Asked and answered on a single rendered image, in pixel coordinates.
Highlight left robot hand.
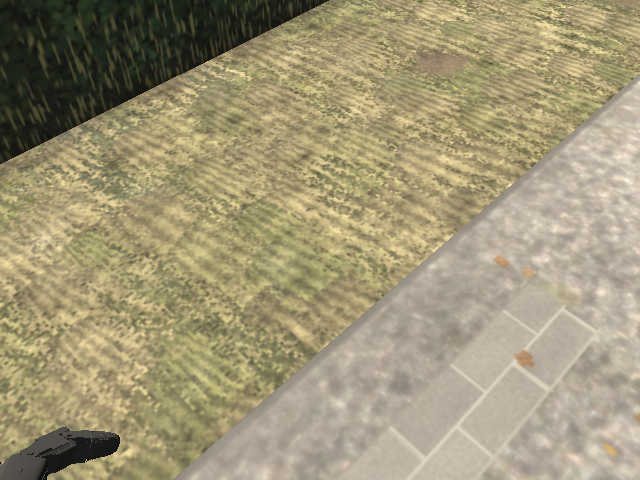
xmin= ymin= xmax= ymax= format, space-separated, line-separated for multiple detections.
xmin=0 ymin=427 xmax=120 ymax=480

